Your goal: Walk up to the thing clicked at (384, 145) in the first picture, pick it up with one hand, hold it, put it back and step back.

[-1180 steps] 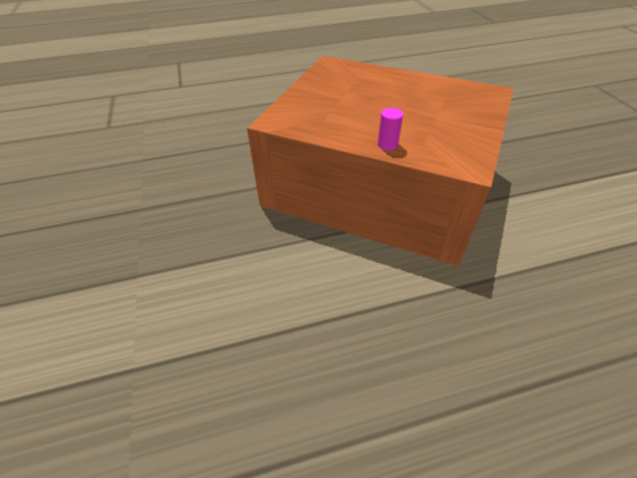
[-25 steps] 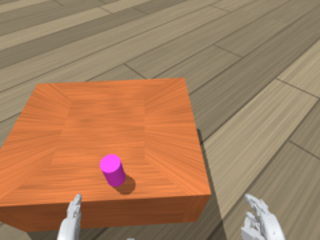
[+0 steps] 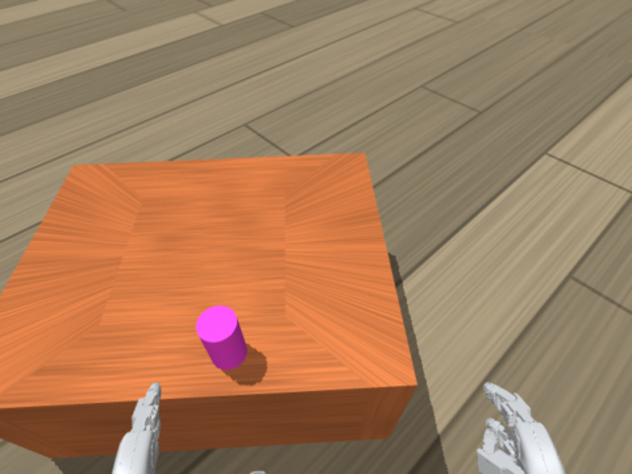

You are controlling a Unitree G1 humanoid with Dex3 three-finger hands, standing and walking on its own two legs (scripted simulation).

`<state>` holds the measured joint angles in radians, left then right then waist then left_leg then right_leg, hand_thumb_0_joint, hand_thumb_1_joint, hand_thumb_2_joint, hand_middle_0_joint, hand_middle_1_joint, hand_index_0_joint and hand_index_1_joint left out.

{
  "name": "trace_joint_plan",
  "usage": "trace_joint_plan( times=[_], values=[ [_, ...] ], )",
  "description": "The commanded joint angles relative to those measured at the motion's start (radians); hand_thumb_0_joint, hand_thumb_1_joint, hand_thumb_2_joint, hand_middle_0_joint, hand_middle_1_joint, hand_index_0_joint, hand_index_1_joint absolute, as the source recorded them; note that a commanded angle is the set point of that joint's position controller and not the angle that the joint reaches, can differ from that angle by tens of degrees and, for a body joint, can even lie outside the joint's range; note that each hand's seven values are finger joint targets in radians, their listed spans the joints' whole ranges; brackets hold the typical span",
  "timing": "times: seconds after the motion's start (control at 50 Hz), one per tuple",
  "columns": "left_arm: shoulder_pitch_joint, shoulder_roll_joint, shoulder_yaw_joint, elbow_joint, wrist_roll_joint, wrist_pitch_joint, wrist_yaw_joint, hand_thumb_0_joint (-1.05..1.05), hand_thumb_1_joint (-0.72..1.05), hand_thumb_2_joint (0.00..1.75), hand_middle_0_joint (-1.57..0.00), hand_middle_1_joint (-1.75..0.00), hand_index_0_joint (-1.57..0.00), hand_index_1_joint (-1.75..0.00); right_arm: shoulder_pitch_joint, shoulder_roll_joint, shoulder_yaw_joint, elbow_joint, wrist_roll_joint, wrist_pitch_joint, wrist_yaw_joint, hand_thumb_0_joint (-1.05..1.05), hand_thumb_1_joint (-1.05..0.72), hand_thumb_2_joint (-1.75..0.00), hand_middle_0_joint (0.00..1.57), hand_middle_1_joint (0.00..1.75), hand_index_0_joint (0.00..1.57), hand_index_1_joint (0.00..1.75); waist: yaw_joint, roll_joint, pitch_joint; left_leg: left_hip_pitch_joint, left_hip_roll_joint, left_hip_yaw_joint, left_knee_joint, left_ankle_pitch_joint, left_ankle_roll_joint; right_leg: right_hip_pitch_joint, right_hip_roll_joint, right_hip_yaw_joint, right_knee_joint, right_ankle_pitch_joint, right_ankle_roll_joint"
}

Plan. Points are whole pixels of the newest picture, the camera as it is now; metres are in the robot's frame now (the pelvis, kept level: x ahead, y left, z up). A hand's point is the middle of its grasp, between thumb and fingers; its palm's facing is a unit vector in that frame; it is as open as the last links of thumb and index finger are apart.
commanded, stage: home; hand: left
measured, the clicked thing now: (223, 338) +0.43 +0.20 -0.24
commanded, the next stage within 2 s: stand in 0.70 s
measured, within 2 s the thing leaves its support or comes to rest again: neither
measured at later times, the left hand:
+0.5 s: hand (185, 467) +0.17 +0.18 -0.05, palm faces +0.13 -0.95 -0.27, open 17.5 cm
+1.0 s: hand out of the picture +0.08 +0.25 -0.12, palm faces -0.04 -0.92 -0.40, open 15.6 cm
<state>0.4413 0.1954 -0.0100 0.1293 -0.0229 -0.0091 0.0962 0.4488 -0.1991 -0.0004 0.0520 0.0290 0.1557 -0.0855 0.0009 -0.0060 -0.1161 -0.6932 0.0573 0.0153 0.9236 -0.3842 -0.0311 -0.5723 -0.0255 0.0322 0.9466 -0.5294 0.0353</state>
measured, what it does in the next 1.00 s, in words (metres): stands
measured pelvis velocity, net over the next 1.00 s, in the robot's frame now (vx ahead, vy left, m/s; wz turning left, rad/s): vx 0.00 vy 0.00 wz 0.02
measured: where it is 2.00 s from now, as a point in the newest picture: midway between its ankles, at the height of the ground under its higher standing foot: outside the picture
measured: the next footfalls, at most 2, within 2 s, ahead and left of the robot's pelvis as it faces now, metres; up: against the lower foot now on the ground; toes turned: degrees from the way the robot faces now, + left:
none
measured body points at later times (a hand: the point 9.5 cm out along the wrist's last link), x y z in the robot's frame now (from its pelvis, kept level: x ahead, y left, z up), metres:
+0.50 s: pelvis +0.00 +0.00 +0.00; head +0.03 +0.00 +0.45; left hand +0.16 +0.23 -0.03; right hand +0.15 -0.25 -0.08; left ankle +0.04 +0.14 -0.69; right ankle -0.03 -0.14 -0.69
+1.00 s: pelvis +0.00 +0.00 +0.02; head +0.01 +0.00 +0.47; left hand +0.08 +0.30 -0.09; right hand +0.11 -0.29 -0.10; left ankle +0.04 +0.14 -0.69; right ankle -0.03 -0.14 -0.69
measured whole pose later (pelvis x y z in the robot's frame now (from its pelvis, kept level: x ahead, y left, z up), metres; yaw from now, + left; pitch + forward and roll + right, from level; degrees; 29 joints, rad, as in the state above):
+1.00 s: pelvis +0.00 +0.00 +0.02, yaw +1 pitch +0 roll +0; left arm 0.30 0.36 0.01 0.74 0.06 -0.01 0.02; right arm 0.21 -0.33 -0.05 0.83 -0.05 0.00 0.01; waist 0.00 0.01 0.01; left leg -0.47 0.06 0.00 0.82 -0.35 -0.03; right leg -0.34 -0.02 0.01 0.82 -0.49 0.02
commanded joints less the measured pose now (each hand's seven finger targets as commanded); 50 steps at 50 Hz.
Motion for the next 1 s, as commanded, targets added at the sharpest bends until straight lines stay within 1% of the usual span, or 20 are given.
trace_joint_plan(
  times=[0.0, 0.16, 0.18, 0.2, 0.24, 0.26, 0.3, 0.38, 0.46, 0.5, 0.54, 0.6, 0.66, 0.68, 0.7, 0.74, 0.78, 0.84, 0.92, 0.98],
  values=[
    [-0.021, 0.093, 0.055, -0.172, 0.002, -0.056, 0.01, 0.0, -0.52, 0.07, -0.05, -0.06, -0.05, -0.06, -0.03, -0.095, -0.053, -0.198, -0.008, -0.058, -0.013, 0.0, -0.9, -0.9, 0.2, 0.3, 0.2, 0.3, 0.006, 0.013, -0.083, 0.196, -0.029, 0.044, -0.138, 0.121, 0.021, -0.061, 0.034, -0.062, -0.169, 0.206, -0.023],
    [-0.012, 0.104, 0.069, -0.188, 0.002, -0.059, 0.011, 0.0, -0.51, 0.08, -0.05, -0.06, -0.05, -0.06, -0.026, -0.097, -0.057, -0.213, -0.006, -0.056, -0.015, 0.0, -0.9, -0.9, 0.2, 0.3, 0.2, 0.3, 0.007, -0.008, -0.11, 0.195, -0.033, 0.048, -0.117, 0.147, 0.026, -0.042, 0.027, -0.052, -0.168, 0.249, -0.016],
    [0.001, 0.083, 0.048, -0.157, 0.002, -0.054, 0.009, 0.0, -0.52, 0.07, -0.05, -0.06, -0.05, -0.06, -0.023, -0.104, -0.066, -0.212, -0.007, -0.057, -0.014, 0.0, -0.9, -0.9, 0.2, 0.3, 0.2, 0.3, -0.002, -0.018, -0.091, 0.192, -0.033, 0.05, -0.117, 0.145, 0.027, -0.055, 0.029, -0.052, -0.168, 0.252, -0.014],
    [0.027, 0.133, 0.098, -0.223, 0.005, -0.051, 0.03, 0.0, -0.56, 0.05, -0.05, -0.05, -0.05, -0.05, -0.104, -0.143, -0.056, 0.052, -0.001, -0.058, -0.026, 0.0, -0.9, -0.9, 0.2, 0.3, 0.2, 0.3, 0.014, 0.016, -0.095, 0.204, -0.03, 0.025, -0.103, 0.157, 0.025, -0.031, 0.044, -0.062, -0.17, 0.273, -0.017],
    [0.035, 0.097, 0.05, -0.224, 0.005, -0.036, 0.036, 0.0, -0.54, 0.06, -0.05, -0.06, -0.05, -0.06, -0.108, -0.129, -0.045, 0.022, 0.003, -0.08, -0.034, 0.0, -0.9, -0.9, 0.2, 0.3, 0.2, 0.3, -0.007, 0.001, -0.09, 0.213, -0.025, 0.024, -0.109, 0.163, 0.026, -0.03, 0.043, -0.063, -0.172, 0.273, -0.019],
    [0.009, 0.121, 0.062, -0.281, 0.004, -0.037, 0.045, 0.0, -0.57, 0.05, -0.05, -0.05, -0.05, -0.05, -0.109, -0.128, -0.048, 0.051, 0.002, -0.083, -0.037, 0.0, -0.9, -0.9, 0.2, 0.3, 0.2, 0.3, -0.001, 0.031, -0.105, 0.219, -0.025, 0.028, -0.101, 0.186, 0.026, -0.019, 0.04, -0.061, -0.169, 0.303, -0.02],
    [0.054, 0.075, 0.025, -0.166, 0.008, -0.027, 0.049, 0.0, -0.56, 0.05, -0.05, -0.05, -0.05, -0.05, -0.141, -0.128, -0.044, 0.101, -0.002, -0.092, -0.042, 0.0, -0.9, -0.9, 0.2, 0.3, 0.2, 0.3, -0.018, 0.013, -0.037, 0.199, -0.024, 0.028, -0.112, 0.155, 0.025, -0.055, 0.045, -0.067, -0.178, 0.265, -0.02],
    [-0.003, 0.125, 0.063, -0.255, 0.012, -0.029, 0.062, 0.0, -0.58, 0.04, -0.05, -0.05, -0.05, -0.05, -0.172, -0.138, -0.05, 0.166, -0.007, -0.11, -0.054, 0.0, -0.9, -0.9, 0.2, 0.3, 0.2, 0.3, -0.017, 0.035, -0.1, 0.245, -0.018, 0.021, -0.109, 0.199, 0.026, -0.025, 0.045, -0.071, -0.177, 0.298, -0.021],
    [0.011, 0.102, 0.043, -0.229, 0.011, -0.014, 0.067, 0.0, -0.59, 0.03, -0.04, -0.05, -0.04, -0.05, -0.203, -0.133, -0.046, 0.2, -0.011, -0.132, -0.062, 0.0, -0.9, -0.9, 0.2, 0.3, 0.2, 0.3, -0.011, 0.022, -0.106, 0.238, -0.021, 0.019, -0.103, 0.22, 0.029, -0.004, 0.041, -0.071, -0.181, 0.33, -0.019],
    [0.031, 0.082, 0.032, -0.18, 0.013, -0.002, 0.068, 0.0, -0.61, 0.02, -0.04, -0.05, -0.04, -0.05, -0.222, -0.136, -0.046, 0.211, -0.013, -0.144, -0.061, 0.0, -0.9, -0.9, 0.2, 0.3, 0.2, 0.3, -0.015, 0.005, -0.082, 0.236, -0.02, 0.015, -0.116, 0.196, 0.028, -0.007, 0.045, -0.078, -0.186, 0.294, -0.019],
    [-0.048, 0.133, 0.063, -0.275, 0.013, -0.005, 0.076, 0.0, -0.59, 0.03, -0.04, -0.05, -0.04, -0.05, -0.223, -0.134, -0.045, 0.233, -0.013, -0.153, -0.063, 0.0, -0.9, -0.9, 0.2, 0.3, 0.2, 0.3, -0.009, 0.054, -0.103, 0.25, -0.019, 0.016, -0.123, 0.185, 0.025, -0.008, 0.043, -0.074, -0.192, 0.279, -0.025],
    [0.012, 0.082, 0.028, -0.183, 0.013, 0.016, 0.072, 0.0, -0.6, 0.02, -0.04, -0.05, -0.04, -0.05, -0.235, -0.13, -0.039, 0.242, -0.015, -0.174, -0.066, 0.0, -0.9, -0.9, 0.2, 0.3, 0.2, 0.3, -0.018, -0.001, -0.054, 0.23, -0.021, 0.015, -0.134, 0.133, 0.031, -0.024, 0.045, -0.078, -0.211, 0.23, -0.024],
    [-0.019, 0.107, 0.048, -0.216, 0.013, 0.025, 0.074, 0.0, -0.6, 0.03, -0.04, -0.05, -0.04, -0.05, -0.25, -0.131, -0.038, 0.253, -0.013, -0.193, -0.066, 0.0, -0.9, -0.9, 0.2, 0.3, 0.2, 0.3, -0.007, 0.019, -0.044, 0.228, -0.022, 0.017, -0.152, 0.087, 0.027, -0.036, 0.046, -0.081, -0.223, 0.179, -0.029],
    [0.006, 0.093, 0.046, -0.191, 0.014, 0.031, 0.072, 0.0, -0.59, 0.03, -0.05, -0.05, -0.05, -0.05, -0.251, -0.126, -0.035, 0.253, -0.015, -0.198, -0.066, 0.0, -0.9, -0.9, 0.2, 0.3, 0.2, 0.3, -0.008, 0.017, -0.054, 0.228, -0.025, 0.021, -0.146, 0.095, 0.028, -0.023, 0.043, -0.077, -0.229, 0.19, -0.026],
    [-0.101, 0.311, 0.097, 0.148, 0.149, 0.002, 0.014, 0.0, -0.58, 0.04, -0.05, -0.05, -0.05, -0.05, -0.264, -0.266, -0.081, 0.482, -0.122, -0.185, -0.007, 0.0, -0.9, -0.9, 0.2, 0.3, 0.2, 0.3, -0.011, -0.018, 0.063, 0.303, 0.018, -0.06, -0.165, 0.13, 0.06, 0.058, -0.02, -0.006, -0.23, 0.207, -0.098],
    [-0.084, 0.311, 0.103, 0.219, 0.135, -0.023, -0.03, 0.0, -0.54, 0.06, -0.05, -0.06, -0.05, -0.06, -0.26, -0.276, -0.09, 0.519, -0.123, -0.183, 0.034, 0.0, -0.9, -0.9, 0.2, 0.3, 0.2, 0.3, -0.016, 0.001, 0.026, 0.316, -0.002, -0.061, -0.154, 0.082, 0.091, 0.057, -0.038, 0.048, -0.245, 0.193, -0.129],
    [-0.107, 0.295, 0.083, 0.282, 0.104, -0.039, -0.051, 0.0, -0.56, 0.05, -0.05, -0.05, -0.05, -0.05, -0.28, -0.269, -0.086, 0.547, -0.096, -0.191, 0.061, 0.0, -0.9, -0.9, 0.2, 0.3, 0.2, 0.3, -0.001, 0.017, 0.032, 0.318, 0.009, -0.08, -0.182, 0.074, 0.1, 0.083, -0.038, 0.043, -0.245, 0.182, -0.123],
    [-0.159, 0.306, 0.078, 0.381, 0.085, -0.046, -0.064, 0.0, -0.32, 0.29, -0.2, -0.29, -0.2, -0.29, -0.284, -0.256, -0.087, 0.597, -0.075, -0.195, 0.083, 0.0, -0.9, -0.9, 0.2, 0.3, 0.2, 0.3, -0.009, -0.039, 0.047, 0.347, 0.003, -0.072, -0.199, 0.112, 0.093, 0.09, -0.043, 0.061, -0.291, 0.215, -0.115],
    [-0.154, 0.313, 0.079, 0.515, 0.074, -0.043, -0.061, 0.0, 0.0, 0.61, -0.2, -0.3, -0.2, -0.3, -0.297, -0.272, -0.091, 0.675, -0.08, -0.192, 0.082, 0.0, -0.9, -0.9, 0.2, 0.3, 0.2, 0.3, 0.005, 0.043, 0.063, 0.358, 0.033, -0.111, -0.251, 0.144, 0.106, 0.155, -0.031, 0.039, -0.288, 0.262, -0.098],
    [-0.169, 0.326, 0.084, 0.588, 0.067, -0.042, -0.059, 0.0, 0.24, 0.85, -0.2, -0.3, -0.2, -0.3, -0.283, -0.282, -0.088, 0.728, -0.074, -0.192, 0.076, 0.0, -0.9, -0.9, 0.2, 0.3, 0.2, 0.3, 0.0, 0.035, 0.069, 0.399, 0.035, -0.102, -0.269, 0.249, 0.1, 0.186, -0.034, 0.043, -0.304, 0.346, -0.097]
  ],
)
